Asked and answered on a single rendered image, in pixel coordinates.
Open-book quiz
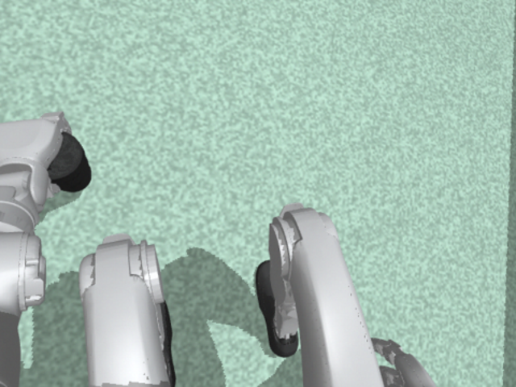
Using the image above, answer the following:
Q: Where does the left robot arm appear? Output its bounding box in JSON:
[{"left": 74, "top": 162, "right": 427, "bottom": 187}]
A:
[{"left": 0, "top": 158, "right": 48, "bottom": 387}]

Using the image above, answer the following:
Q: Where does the right robot hand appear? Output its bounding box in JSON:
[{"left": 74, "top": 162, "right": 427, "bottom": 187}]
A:
[{"left": 371, "top": 338, "right": 436, "bottom": 387}]

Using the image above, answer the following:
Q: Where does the left robot hand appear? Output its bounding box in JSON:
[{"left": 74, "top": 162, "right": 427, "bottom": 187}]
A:
[{"left": 0, "top": 111, "right": 72, "bottom": 198}]

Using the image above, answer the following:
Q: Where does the left robot foot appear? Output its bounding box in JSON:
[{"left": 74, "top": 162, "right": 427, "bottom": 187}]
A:
[{"left": 160, "top": 301, "right": 176, "bottom": 387}]

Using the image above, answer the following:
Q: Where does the right robot foot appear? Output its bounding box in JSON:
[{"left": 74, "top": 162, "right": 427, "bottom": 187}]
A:
[{"left": 256, "top": 260, "right": 298, "bottom": 357}]

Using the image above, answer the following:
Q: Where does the cup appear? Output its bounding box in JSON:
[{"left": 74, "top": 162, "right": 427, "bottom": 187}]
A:
[{"left": 47, "top": 131, "right": 91, "bottom": 192}]

